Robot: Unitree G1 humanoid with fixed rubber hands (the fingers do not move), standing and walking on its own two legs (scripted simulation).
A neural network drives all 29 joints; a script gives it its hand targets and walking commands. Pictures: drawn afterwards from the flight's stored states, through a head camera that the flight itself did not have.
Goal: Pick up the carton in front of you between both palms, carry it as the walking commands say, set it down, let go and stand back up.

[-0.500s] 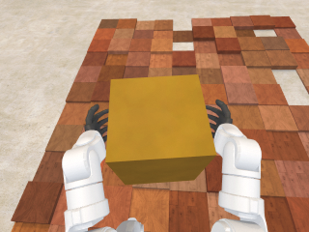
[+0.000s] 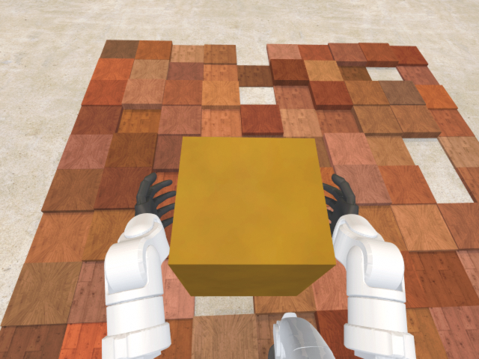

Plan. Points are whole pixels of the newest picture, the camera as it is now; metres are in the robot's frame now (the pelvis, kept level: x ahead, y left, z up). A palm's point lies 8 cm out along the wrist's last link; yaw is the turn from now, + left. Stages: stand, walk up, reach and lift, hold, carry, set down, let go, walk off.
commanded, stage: carry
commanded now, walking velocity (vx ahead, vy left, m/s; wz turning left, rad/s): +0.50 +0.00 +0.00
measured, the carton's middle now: (246, 225) +0.33 -0.02 -0.01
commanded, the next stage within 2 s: none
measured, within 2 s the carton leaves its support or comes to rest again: neither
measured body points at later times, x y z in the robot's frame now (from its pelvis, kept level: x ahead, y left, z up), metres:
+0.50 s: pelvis +0.35 +0.03 +0.01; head +0.37 +0.03 +0.46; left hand +0.68 +0.23 +0.13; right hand +0.71 -0.09 +0.12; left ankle +0.44 +0.15 -0.71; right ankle +0.30 -0.09 -0.72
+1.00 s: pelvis +0.67 +0.08 -0.01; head +0.75 +0.10 +0.44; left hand +0.99 +0.28 +0.04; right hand +1.03 -0.03 +0.04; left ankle +0.54 +0.18 -0.62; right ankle +0.73 -0.01 -0.72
